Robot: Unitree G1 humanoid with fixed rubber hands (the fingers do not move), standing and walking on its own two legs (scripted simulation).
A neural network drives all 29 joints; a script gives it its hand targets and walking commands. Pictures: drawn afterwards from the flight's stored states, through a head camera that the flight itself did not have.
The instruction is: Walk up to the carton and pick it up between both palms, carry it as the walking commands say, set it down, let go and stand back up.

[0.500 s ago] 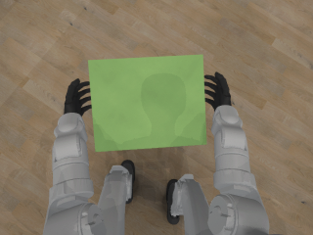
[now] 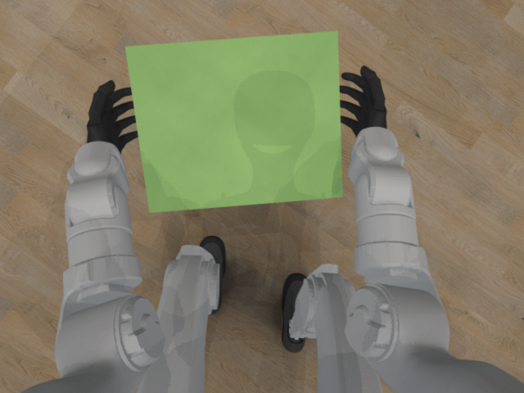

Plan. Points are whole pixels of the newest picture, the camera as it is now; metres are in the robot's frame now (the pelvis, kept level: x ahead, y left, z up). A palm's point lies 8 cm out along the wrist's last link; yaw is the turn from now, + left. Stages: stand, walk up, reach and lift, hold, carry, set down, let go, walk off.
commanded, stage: set down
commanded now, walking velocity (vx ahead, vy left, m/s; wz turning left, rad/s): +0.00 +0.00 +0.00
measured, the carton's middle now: (242, 128) +0.49 +0.07 -0.22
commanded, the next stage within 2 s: none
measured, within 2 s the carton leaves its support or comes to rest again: neither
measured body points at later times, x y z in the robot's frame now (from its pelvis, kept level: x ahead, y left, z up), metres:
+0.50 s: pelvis -0.02 -0.01 -0.06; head +0.33 +0.01 +0.23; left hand +0.47 +0.24 -0.21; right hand +0.51 -0.13 -0.22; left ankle +0.13 +0.12 -0.52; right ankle +0.04 -0.11 -0.52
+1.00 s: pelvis -0.05 +0.00 -0.13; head +0.34 +0.04 +0.06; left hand +0.52 +0.27 -0.28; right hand +0.53 -0.10 -0.32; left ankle +0.13 +0.12 -0.52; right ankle +0.04 -0.11 -0.52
